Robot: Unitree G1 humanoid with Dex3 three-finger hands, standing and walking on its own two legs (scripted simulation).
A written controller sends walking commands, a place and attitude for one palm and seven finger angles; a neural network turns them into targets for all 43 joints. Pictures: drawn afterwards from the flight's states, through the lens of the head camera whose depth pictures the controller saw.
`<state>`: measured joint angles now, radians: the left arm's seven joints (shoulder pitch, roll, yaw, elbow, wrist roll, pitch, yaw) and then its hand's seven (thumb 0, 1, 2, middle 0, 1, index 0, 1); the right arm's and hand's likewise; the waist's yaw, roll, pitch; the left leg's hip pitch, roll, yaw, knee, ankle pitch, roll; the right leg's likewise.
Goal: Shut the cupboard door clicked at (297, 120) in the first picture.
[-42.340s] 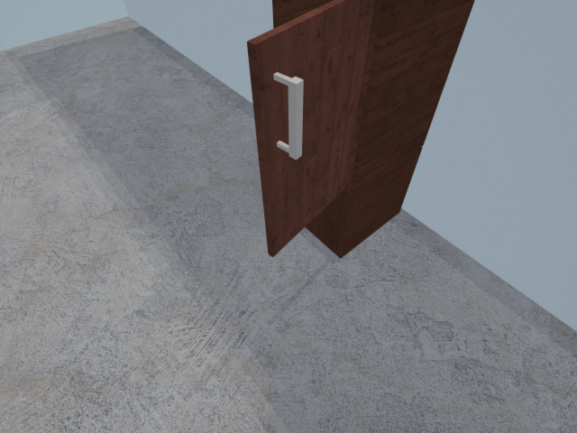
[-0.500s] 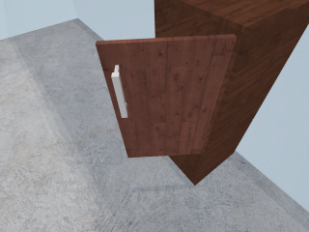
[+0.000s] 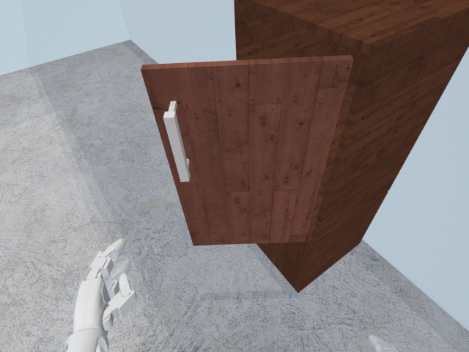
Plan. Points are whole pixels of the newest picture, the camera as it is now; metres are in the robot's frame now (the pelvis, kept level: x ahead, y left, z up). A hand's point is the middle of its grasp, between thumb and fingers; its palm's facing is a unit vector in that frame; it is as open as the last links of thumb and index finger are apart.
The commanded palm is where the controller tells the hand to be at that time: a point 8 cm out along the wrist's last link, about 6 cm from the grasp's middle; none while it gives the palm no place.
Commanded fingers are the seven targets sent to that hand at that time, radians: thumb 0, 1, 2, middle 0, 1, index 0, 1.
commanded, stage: raise the hand and make a fist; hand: left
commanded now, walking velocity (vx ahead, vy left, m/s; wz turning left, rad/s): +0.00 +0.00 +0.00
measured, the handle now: (179, 143) +0.48 +0.12 +0.11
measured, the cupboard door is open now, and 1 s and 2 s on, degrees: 56 56 56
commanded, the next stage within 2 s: bring the fist close to the handle in 1.72 s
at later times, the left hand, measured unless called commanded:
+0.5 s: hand (137, 319) +0.18 +0.16 +0.02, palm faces -0.12 -0.99 -0.02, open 4.8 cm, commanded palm +0.14 +0.24 +0.02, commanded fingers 0.00 0.90 0.90 -0.84 -1.00 -0.84 -1.00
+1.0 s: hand (88, 292) +0.20 +0.22 +0.07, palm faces +0.08 -1.00 -0.05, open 3.1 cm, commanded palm +0.17 +0.26 +0.08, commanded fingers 0.00 0.90 0.90 -1.30 -1.50 -1.30 -1.50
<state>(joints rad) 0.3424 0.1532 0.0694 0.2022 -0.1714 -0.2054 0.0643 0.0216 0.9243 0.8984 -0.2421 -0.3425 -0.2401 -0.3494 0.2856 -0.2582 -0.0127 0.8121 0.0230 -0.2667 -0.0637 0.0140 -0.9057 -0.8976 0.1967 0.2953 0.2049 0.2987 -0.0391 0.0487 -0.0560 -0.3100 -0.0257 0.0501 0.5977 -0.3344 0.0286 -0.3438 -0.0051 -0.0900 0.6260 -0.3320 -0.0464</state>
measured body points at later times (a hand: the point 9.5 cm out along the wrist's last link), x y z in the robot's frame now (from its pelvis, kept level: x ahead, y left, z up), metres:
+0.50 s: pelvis -0.04 +0.01 -0.06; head +0.02 +0.01 +0.39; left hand +0.18 +0.21 +0.02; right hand +0.17 -0.19 -0.13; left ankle -0.02 +0.10 -0.73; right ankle +0.00 -0.08 -0.73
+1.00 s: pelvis -0.01 +0.03 -0.03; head +0.00 +0.04 +0.42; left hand +0.19 +0.27 +0.08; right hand +0.17 -0.20 -0.08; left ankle -0.02 +0.10 -0.73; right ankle +0.00 -0.08 -0.73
